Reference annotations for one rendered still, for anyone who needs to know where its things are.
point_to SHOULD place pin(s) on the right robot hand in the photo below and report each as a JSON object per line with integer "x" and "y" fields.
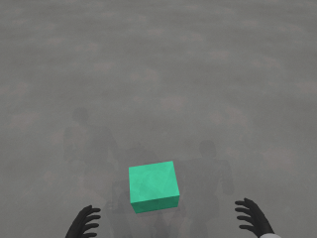
{"x": 261, "y": 225}

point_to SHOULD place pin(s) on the left robot hand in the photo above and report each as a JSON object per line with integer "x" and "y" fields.
{"x": 78, "y": 226}

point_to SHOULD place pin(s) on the carton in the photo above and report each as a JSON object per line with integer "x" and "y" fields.
{"x": 153, "y": 187}

